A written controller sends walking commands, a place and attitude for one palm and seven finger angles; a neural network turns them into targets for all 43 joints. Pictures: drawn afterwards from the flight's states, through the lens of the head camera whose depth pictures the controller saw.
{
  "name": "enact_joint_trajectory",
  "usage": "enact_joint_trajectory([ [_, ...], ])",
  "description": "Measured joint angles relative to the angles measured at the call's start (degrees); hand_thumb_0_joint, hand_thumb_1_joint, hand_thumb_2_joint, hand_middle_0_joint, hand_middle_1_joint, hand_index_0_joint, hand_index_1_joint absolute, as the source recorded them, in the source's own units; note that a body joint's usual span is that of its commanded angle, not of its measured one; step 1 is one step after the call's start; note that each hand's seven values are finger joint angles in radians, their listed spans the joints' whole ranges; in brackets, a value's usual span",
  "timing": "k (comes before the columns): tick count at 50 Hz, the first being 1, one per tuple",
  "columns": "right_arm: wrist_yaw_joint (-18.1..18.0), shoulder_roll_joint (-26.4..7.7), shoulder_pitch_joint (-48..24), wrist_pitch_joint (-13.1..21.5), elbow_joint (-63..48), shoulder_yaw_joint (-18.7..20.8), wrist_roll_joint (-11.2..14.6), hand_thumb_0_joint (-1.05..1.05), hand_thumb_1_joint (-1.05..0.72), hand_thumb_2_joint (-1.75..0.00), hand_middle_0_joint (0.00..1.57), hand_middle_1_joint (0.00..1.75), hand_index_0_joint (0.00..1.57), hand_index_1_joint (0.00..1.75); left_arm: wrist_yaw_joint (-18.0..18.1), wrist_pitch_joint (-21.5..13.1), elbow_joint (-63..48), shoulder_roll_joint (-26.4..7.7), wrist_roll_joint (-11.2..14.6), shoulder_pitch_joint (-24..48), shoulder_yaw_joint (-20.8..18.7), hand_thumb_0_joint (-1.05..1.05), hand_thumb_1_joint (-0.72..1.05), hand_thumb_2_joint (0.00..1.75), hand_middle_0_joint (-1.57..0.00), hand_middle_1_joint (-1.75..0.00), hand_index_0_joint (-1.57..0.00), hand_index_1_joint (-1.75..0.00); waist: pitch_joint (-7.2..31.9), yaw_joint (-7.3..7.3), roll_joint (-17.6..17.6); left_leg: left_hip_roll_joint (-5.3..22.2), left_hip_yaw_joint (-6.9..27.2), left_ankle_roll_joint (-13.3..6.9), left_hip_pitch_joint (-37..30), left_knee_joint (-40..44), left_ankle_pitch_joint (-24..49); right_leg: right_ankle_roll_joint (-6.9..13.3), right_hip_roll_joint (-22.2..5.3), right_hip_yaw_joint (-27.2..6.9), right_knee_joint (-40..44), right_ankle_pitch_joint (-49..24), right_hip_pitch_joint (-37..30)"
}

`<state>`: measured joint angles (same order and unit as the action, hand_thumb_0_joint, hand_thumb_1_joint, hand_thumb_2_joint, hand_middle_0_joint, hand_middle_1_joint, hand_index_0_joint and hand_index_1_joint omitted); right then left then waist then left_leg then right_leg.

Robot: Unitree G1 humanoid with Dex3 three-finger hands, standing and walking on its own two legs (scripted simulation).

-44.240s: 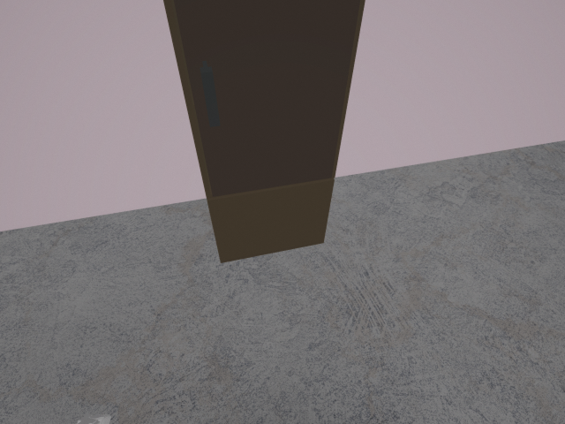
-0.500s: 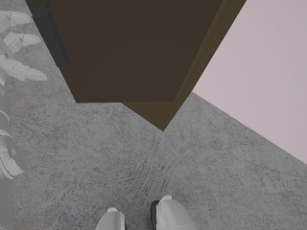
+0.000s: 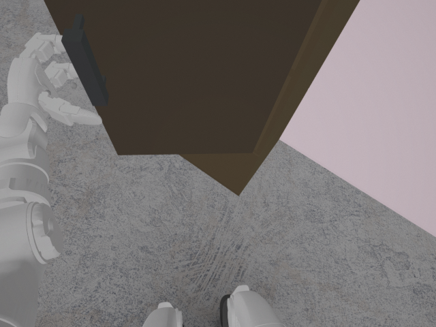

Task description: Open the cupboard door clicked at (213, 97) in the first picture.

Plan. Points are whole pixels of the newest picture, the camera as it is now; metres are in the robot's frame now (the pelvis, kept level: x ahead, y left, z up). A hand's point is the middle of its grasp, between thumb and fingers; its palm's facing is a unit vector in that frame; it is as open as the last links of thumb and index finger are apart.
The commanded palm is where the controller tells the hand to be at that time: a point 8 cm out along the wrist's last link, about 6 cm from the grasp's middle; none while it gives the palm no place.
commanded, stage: slide the fingers in behind the handle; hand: left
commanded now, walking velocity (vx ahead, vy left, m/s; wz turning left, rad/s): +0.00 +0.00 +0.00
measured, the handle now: (90, 63) +0.56 +0.19 +0.09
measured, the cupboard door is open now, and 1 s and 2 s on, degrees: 40 40 43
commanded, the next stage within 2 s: close the thumb around the handle in 0.80 s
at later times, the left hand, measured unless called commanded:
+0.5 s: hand (94, 84) +0.51 +0.18 +0.09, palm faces -0.01 -1.00 -0.02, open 13.9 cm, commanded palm +0.49 +0.22 +0.09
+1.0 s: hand (85, 85) +0.51 +0.19 +0.09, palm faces -0.03 -1.00 -0.01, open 13.8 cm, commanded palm +0.49 +0.22 +0.09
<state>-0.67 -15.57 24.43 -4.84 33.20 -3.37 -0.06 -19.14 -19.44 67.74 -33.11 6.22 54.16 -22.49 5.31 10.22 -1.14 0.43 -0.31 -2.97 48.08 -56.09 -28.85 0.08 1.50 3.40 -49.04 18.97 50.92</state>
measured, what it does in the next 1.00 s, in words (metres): stands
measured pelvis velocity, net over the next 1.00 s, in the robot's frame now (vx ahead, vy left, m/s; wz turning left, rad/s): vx -0.01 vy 0.00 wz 0.00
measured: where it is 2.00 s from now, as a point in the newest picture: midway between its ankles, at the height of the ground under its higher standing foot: outside the picture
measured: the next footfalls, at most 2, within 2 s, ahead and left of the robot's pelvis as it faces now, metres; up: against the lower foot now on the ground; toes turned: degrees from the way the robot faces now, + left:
none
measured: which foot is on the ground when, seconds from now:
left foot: down 0.00-1.00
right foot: down 0.00-1.00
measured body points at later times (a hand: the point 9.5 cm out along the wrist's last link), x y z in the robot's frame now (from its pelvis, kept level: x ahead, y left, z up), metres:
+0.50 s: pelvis +0.00 -0.01 +0.00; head +0.12 +0.01 +0.43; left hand +0.51 +0.23 +0.10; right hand -0.01 -0.27 -0.10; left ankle -0.03 +0.08 -0.68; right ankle +0.04 -0.13 -0.68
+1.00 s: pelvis -0.01 +0.00 +0.00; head +0.13 +0.02 +0.43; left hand +0.51 +0.24 +0.09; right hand -0.01 -0.27 -0.10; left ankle -0.03 +0.08 -0.68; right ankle +0.04 -0.13 -0.68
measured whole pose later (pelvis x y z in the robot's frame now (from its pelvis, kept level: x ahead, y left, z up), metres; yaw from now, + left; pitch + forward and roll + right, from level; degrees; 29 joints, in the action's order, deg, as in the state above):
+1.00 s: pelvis -0.01 +0.00 +0.00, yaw +0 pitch +21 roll -3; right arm -0.8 -16.4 24.4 -3.0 34.1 -2.9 -0.3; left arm -16.9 -20.6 68.5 -32.0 6.1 56.0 -21.2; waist 5.0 10.8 -0.9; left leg 0.3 -0.2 -2.7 49.6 -56.8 -28.4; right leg 0.4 1.3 3.4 -50.1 18.7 52.5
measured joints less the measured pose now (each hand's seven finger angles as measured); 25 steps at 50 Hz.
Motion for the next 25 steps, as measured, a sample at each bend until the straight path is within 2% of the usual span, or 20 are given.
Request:
enact_joint_trajectory([
  [8,0.1,-0.2,-0.5,0.5,-0.1,0.2,-0.1,0.0,-0.91,-0.9,0.2,0.3,0.2,0.3,2.0,-0.6,0.7,1.0,-0.9,1.0,0.9,-0.01,-0.5,0.3,-0.3,-1.2,-0.3,-1.2,-0.3,0.29,0.0,-0.1,-0.1,0.2,0.4,-0.3,0.1,0.2,-0.1,-0.1,-0.8,0.2,0.6],
  [15,0.4,-0.1,0.2,0.6,0.6,0.6,-0.2,0.0,-0.91,-0.9,0.2,0.3,0.2,0.3,3.3,-1.4,-0.6,2.6,-0.5,0.3,1.5,-0.01,-0.49,0.3,-0.3,-1.2,-0.3,-1.2,-0.1,-0.04,-0.3,0.0,0.0,0.4,0.2,0.0,0.2,0.4,0.0,0.0,-0.8,0.2,0.6],
  [25,0.3,0.0,0.5,1.0,0.1,0.4,-0.1,0.0,-0.91,-0.9,0.2,0.3,0.2,0.3,4.3,-1.6,-0.1,2.4,-1.2,-0.3,-0.1,-0.01,-0.49,0.3,-0.3,-1.2,-0.31,-1.2,-0.2,0.57,-0.1,0.3,-0.5,0.7,-0.6,0.6,0.5,0.8,0.4,-0.5,-0.5,-0.1,0.3],
])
